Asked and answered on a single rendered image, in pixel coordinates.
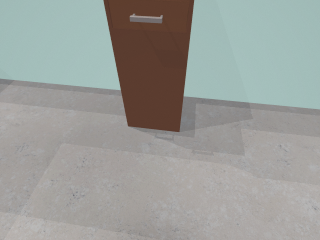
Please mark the cabinet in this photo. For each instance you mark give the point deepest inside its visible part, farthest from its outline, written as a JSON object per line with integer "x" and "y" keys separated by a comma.
{"x": 151, "y": 67}

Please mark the handle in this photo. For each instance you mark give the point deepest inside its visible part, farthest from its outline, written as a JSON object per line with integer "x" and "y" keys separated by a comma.
{"x": 146, "y": 19}

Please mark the drawer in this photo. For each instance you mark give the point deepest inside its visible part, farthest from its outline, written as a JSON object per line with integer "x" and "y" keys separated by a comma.
{"x": 175, "y": 14}

